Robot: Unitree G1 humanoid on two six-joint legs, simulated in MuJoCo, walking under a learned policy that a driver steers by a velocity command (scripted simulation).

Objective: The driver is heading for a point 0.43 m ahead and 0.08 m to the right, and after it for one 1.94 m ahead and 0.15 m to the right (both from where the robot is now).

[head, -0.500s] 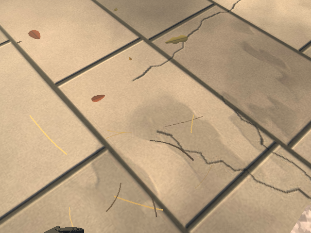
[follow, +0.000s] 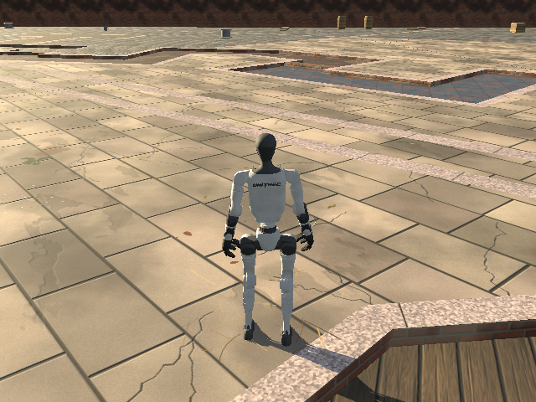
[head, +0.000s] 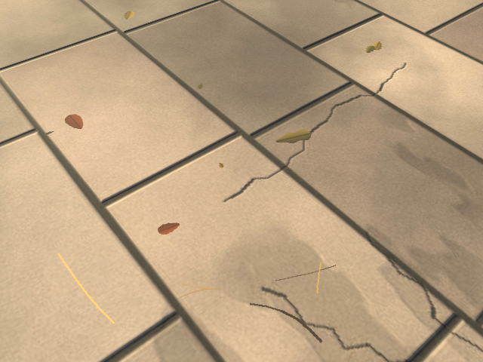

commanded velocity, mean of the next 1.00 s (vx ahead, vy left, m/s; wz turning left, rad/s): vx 0.38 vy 0.00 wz -0.05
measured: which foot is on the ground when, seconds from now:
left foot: down 0.00-0.50, up 0.52-0.72, down 0.74-1.00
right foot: down 0.00-0.74, up 0.76-1.00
